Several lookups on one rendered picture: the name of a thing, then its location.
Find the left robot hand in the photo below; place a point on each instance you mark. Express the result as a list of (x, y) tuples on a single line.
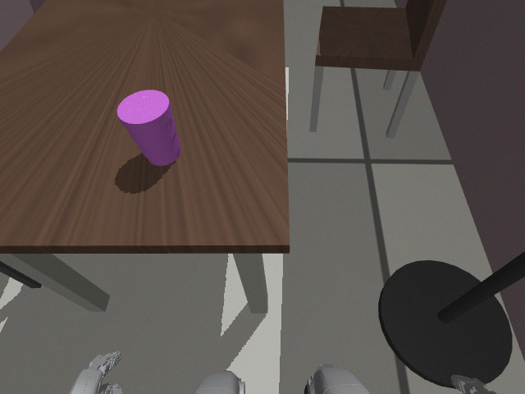
[(89, 381)]

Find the right robot hand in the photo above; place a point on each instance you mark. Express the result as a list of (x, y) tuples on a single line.
[(469, 386)]

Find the table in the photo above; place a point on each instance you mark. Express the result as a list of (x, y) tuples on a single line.
[(73, 181)]

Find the cup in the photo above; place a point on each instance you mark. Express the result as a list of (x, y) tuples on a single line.
[(147, 115)]

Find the coat stand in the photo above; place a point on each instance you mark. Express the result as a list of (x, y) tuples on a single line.
[(441, 321)]

